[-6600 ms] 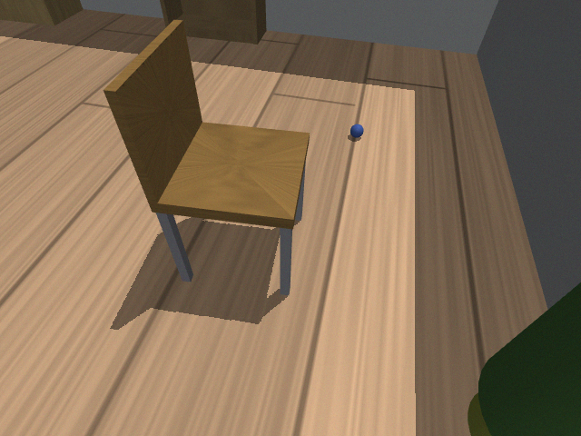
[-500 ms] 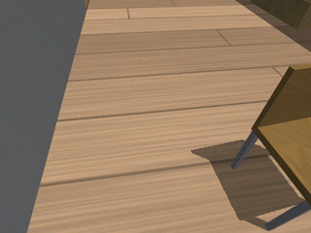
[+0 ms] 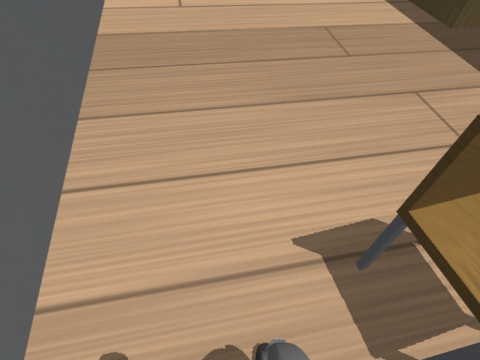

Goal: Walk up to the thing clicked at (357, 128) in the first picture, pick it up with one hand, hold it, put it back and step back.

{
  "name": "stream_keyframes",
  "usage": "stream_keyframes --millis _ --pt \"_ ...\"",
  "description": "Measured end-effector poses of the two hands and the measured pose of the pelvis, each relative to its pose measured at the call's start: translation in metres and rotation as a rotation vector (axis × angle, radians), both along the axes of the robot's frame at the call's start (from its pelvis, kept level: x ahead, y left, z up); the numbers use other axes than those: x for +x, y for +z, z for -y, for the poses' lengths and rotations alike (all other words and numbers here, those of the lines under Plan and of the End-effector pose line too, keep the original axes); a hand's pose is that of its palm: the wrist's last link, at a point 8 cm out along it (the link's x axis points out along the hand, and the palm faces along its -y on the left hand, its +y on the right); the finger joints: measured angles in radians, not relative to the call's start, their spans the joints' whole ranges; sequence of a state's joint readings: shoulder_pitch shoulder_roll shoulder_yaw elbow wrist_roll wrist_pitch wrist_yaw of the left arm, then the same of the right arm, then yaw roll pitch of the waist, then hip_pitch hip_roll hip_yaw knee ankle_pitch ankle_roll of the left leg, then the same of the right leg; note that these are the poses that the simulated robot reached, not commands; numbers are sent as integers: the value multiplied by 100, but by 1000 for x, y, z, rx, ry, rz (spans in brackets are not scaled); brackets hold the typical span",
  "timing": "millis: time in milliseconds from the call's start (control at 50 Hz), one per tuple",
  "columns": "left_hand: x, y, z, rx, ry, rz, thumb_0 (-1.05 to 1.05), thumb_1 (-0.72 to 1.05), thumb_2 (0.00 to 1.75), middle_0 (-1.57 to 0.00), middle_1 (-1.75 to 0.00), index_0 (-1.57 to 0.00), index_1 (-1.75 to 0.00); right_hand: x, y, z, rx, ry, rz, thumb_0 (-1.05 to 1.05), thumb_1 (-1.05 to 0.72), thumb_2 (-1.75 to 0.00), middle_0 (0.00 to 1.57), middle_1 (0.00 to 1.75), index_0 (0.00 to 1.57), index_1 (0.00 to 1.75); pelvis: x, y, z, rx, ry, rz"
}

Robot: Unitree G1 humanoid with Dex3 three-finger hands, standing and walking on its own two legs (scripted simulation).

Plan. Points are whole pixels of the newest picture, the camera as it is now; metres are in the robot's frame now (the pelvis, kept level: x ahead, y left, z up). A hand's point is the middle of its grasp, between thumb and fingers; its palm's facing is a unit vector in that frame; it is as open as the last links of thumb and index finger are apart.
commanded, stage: walk up
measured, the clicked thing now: out of the picture +0.24 -1.87 -0.73
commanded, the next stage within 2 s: none
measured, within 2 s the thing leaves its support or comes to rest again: neither
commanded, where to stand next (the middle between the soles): +0.83 -0.03 m, yaw +0 degrees
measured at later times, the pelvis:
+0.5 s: pelvis +0.23 +0.00 +0.00, yaw +0 degrees
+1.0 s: pelvis +0.43 -0.04 -0.01, yaw -1 degrees
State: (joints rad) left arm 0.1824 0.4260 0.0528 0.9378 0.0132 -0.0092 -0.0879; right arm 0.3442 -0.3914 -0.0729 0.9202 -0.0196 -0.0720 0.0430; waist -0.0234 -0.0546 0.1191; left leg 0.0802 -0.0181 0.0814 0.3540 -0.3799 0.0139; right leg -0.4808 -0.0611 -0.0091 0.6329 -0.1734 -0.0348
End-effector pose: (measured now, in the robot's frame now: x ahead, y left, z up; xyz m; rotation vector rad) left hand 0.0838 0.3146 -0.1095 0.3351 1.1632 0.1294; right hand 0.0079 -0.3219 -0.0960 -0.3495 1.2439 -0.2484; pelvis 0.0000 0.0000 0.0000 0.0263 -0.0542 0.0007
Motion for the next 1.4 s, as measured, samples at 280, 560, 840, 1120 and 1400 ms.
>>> stream_keyframes --millis 280,560,840,1120,1400 --pt "150 30 43 13 2 192 0 90 90 -20 -30 -21 -30 163 -15 15 77 68 80 1 -91 -90 21 30 20 30 125 3 26 -19 6 15" --pt "193 -6 -24 44 77 -18 1 90 90 -20 -30 -21 -30 320 7 1 -36 128 158 1 -91 -90 21 30 20 30 258 -12 -8 -20 -6 -12" --pt "363 9 9 19 -31 26 1 90 90 -20 -30 -20 -30 387 2 9 14 45 108 1 -90 -90 21 30 21 30 370 -2 10 5 -35 -4" --pt "449 36 44 81 26 92 0 90 90 -21 -30 -21 -30 528 -15 40 74 88 108 1 -91 -90 21 30 20 30 474 3 45 -14 -15 -9" --pt "519 -3 -7 74 -65 -156 1 90 90 -21 -30 -21 -30 668 13 5 -15 41 337 1 -91 -90 21 30 20 30 581 -12 -7 -26 -213 -26"
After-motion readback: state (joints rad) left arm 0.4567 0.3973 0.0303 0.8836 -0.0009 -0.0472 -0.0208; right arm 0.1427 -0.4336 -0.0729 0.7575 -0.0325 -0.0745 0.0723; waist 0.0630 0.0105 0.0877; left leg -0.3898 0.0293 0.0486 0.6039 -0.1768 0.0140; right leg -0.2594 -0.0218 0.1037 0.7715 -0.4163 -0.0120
